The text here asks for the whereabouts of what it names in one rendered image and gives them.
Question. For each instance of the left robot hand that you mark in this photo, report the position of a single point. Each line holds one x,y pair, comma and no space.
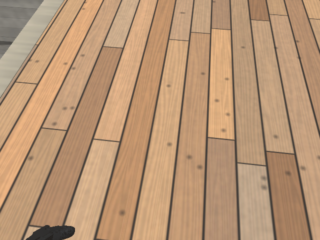
53,233

